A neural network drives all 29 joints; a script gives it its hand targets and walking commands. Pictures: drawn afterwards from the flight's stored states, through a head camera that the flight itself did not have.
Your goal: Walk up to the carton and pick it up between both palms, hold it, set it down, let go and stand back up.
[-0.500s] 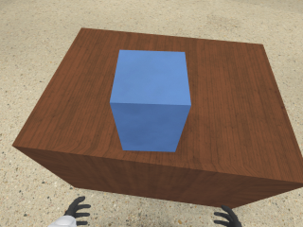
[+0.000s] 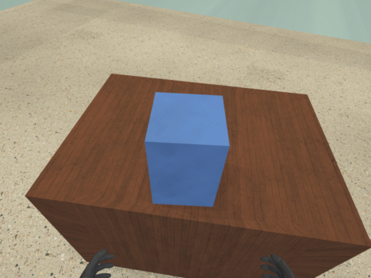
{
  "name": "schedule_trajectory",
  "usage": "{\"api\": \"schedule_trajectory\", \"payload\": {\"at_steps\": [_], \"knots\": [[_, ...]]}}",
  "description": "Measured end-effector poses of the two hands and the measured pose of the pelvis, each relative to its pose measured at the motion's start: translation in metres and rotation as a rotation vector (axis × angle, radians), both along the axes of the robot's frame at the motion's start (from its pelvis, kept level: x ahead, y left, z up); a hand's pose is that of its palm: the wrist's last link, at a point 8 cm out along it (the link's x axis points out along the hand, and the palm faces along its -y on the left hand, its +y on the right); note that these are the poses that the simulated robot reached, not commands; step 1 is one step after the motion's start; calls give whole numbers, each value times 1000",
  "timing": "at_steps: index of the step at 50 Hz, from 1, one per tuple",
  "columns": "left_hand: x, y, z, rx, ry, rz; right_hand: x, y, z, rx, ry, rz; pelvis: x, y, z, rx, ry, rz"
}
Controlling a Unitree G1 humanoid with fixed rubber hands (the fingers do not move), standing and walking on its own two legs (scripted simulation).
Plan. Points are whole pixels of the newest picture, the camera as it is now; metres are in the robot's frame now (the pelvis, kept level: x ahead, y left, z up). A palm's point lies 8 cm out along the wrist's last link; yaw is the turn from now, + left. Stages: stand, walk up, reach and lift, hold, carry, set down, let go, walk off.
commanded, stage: let go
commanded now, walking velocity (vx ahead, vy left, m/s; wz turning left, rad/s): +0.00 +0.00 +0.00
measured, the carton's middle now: (185, 152) +0.46 +0.02 +0.00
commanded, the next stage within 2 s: stand in 0.28 s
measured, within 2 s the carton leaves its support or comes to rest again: neither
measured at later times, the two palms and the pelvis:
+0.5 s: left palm out of the picture +0.13 +0.26 -0.11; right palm out of the picture +0.12 -0.18 -0.12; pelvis +0.04 +0.03 +0.00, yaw +1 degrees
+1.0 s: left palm out of the picture +0.03 +0.26 -0.16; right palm out of the picture +0.04 -0.13 -0.14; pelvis +0.08 +0.07 +0.00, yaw +1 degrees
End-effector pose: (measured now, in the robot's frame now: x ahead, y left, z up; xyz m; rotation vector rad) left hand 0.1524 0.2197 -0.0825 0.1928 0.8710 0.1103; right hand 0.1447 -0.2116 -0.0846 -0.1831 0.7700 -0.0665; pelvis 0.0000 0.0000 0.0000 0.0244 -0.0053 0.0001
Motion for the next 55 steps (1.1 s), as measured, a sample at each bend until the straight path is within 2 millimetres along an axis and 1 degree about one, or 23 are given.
{"api": "schedule_trajectory", "payload": {"at_steps": [3,6,15,18,22,27,34,40,46,55], "knots": [[-3,5,-2,6,8,0,-3,4,-3,-2,8,-4,-1,4,-2,-3,-3,-4],[-3,11,-3,13,10,-1,-3,5,-4,-10,8,-8,-1,8,-3,-5,-4,-8],[9,21,-1,17,-5,-19,3,3,-1,-30,-5,-26,7,21,-2,-15,1,-16],[8,26,-4,15,-30,-44,-1,8,-11,-27,91,-29,15,25,-2,-39,20,-3],[-7,35,-15,-11,-14,-19,-15,20,-29,-6,226,-26,28,30,-3,-55,28,7],[-36,43,-34,-33,103,49,-33,32,-42,21,330,-42,45,37,-3,-60,28,13],[-81,51,-55,-47,308,136,-53,34,-48,-2,428,-107,62,46,-1,-61,21,17],[-109,50,-66,-71,450,182,-72,42,-51,-16,516,-140,72,53,-1,-59,10,19],[-124,43,-72,-103,543,195,-92,63,-56,4,591,-150,77,61,-1,-56,-2,19],[-128,38,-75,-129,600,187,-118,96,-62,54,667,-158,77,71,-1,-50,-16,17]]}}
